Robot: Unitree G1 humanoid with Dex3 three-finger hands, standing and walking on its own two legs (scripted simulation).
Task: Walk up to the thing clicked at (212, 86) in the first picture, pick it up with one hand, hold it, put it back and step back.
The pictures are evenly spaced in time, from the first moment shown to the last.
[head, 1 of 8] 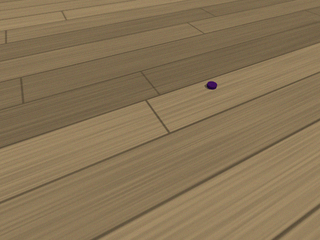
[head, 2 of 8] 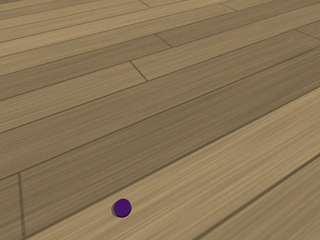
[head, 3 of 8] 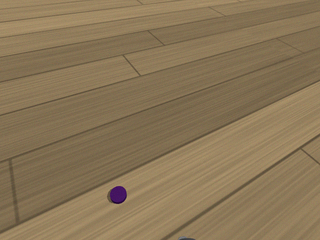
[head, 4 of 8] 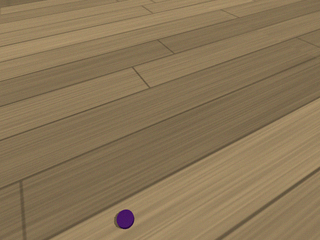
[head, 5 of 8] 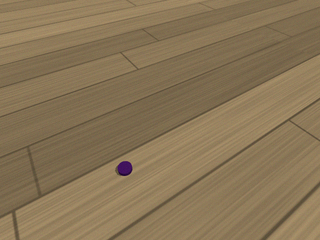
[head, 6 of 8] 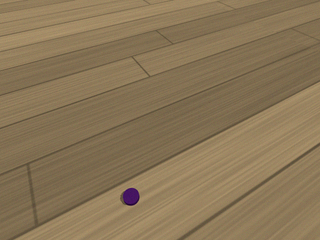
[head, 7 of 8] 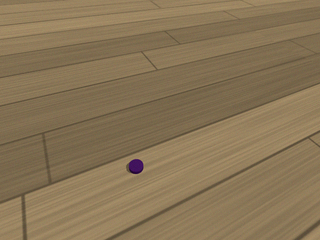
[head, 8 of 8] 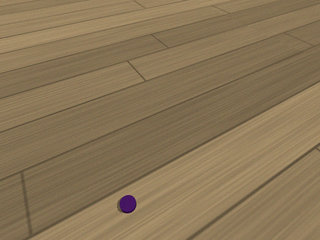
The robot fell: no
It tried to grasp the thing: no
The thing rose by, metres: 0.00
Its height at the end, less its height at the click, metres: +0.00
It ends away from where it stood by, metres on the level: 0.00
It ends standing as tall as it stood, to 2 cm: yes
